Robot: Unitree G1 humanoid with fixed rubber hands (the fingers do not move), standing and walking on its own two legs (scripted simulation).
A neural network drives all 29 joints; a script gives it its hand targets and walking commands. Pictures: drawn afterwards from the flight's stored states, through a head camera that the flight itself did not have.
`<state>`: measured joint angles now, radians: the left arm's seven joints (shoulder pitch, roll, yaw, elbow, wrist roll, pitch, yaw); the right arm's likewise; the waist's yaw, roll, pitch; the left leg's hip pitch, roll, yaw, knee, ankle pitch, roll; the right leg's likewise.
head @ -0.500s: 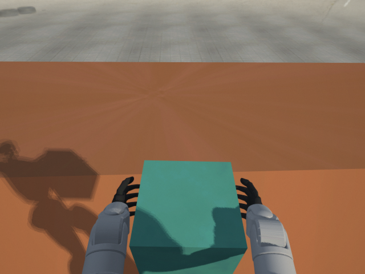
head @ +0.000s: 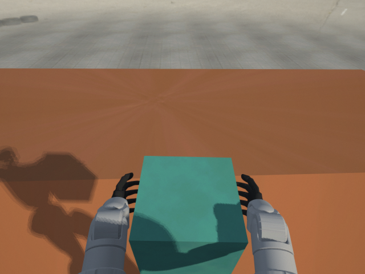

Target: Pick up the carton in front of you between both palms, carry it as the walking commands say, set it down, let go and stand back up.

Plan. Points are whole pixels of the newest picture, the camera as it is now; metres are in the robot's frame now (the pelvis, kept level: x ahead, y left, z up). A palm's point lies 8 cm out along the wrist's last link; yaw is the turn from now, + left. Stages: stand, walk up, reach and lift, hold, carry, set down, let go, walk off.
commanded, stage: carry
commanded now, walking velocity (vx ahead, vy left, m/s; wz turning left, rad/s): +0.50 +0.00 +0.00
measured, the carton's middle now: (186, 221) +0.30 +0.00 -0.02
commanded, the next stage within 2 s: none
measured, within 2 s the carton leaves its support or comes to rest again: neither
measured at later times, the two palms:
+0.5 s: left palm (130, 159) +0.42 +0.15 +0.06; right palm (242, 162) +0.42 -0.15 +0.06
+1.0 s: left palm (140, 95) +0.73 +0.17 +0.09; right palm (222, 99) +0.71 -0.13 +0.10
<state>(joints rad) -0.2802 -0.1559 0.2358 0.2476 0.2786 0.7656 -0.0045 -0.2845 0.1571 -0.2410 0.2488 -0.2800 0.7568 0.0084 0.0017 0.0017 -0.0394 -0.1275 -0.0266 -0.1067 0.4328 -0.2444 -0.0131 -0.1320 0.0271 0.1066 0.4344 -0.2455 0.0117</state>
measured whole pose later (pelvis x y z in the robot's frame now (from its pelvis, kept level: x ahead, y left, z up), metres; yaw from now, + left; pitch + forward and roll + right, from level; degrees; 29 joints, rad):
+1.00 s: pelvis +0.45 +0.04 +0.00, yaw -2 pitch +5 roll -2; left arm -0.16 -0.13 0.10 -0.36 0.12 1.21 0.09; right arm -0.17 0.13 -0.12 -0.36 -0.10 1.20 -0.09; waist -0.04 0.02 -0.10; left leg -0.04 0.01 0.20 0.26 -0.30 0.06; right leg -0.62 -0.08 -0.14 0.73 -0.16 0.00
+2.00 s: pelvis +1.12 +0.06 +0.00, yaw +1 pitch +5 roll +0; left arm -0.71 0.00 0.22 0.03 0.07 1.23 0.13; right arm -0.71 0.01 -0.22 0.05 -0.04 1.20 -0.14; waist -0.04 -0.02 0.03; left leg -0.24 0.00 0.20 0.47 -0.22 0.09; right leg -0.68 -0.07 -0.05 0.82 -0.13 -0.04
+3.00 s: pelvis +1.81 +0.05 -0.09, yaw +0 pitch +6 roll +0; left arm -0.64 -0.03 0.23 0.01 0.08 1.20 0.13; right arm -0.67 0.03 -0.22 0.07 -0.04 1.16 -0.14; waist -0.08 -0.01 -0.02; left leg -0.13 -0.07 0.09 0.54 -0.39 0.10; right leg -0.59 0.02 -0.09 0.52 0.07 -0.06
